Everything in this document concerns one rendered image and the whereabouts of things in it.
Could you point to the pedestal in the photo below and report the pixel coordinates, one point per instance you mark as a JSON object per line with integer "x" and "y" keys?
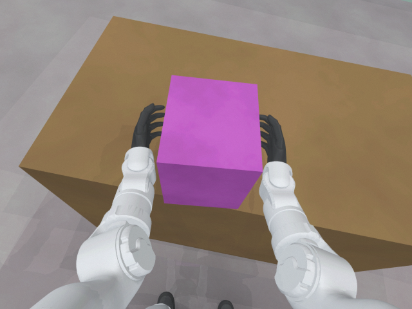
{"x": 347, "y": 130}

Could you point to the left robot forearm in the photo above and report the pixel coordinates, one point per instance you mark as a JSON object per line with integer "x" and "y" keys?
{"x": 133, "y": 200}

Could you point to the robot left hand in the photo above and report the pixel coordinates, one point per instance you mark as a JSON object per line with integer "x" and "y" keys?
{"x": 142, "y": 135}

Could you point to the left robot upper arm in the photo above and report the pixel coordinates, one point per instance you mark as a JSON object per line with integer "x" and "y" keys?
{"x": 111, "y": 268}

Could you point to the right robot upper arm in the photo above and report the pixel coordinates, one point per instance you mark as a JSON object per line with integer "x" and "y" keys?
{"x": 313, "y": 278}

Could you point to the right robot forearm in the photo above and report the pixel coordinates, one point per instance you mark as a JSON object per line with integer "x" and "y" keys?
{"x": 285, "y": 218}

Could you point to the left robot foot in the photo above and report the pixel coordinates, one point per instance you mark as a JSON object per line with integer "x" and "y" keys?
{"x": 166, "y": 298}

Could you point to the carton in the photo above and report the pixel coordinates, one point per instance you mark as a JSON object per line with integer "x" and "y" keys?
{"x": 210, "y": 147}

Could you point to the robot right hand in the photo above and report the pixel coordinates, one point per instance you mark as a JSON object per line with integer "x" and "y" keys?
{"x": 275, "y": 146}

